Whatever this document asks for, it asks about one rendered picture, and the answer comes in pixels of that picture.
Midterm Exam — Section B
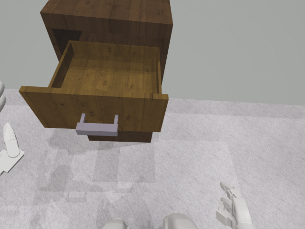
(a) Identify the handle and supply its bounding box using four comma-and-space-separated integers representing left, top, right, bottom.
75, 113, 119, 136

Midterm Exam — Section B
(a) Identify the robot left hand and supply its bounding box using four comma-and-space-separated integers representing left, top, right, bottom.
0, 81, 24, 176

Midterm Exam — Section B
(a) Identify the drawer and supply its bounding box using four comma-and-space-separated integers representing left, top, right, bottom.
19, 40, 169, 132

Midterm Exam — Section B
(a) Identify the robot right hand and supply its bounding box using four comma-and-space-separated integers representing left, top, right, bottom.
216, 181, 253, 229

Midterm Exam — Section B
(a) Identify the robot right thigh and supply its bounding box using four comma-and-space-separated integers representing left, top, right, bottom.
163, 213, 198, 229

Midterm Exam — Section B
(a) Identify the cabinet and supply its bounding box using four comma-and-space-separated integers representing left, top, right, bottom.
40, 0, 173, 143

